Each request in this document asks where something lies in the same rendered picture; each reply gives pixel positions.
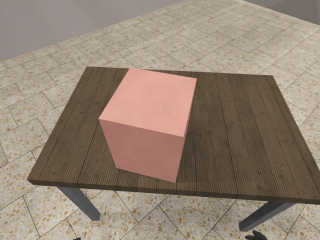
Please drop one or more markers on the carton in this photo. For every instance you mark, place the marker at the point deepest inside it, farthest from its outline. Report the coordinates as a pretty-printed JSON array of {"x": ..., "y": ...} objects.
[{"x": 145, "y": 122}]

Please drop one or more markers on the robot right hand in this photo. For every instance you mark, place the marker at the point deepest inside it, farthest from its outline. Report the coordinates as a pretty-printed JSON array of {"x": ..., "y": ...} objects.
[{"x": 257, "y": 236}]

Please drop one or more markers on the table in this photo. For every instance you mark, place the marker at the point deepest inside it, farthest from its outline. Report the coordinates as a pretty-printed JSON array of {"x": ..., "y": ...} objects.
[{"x": 242, "y": 142}]

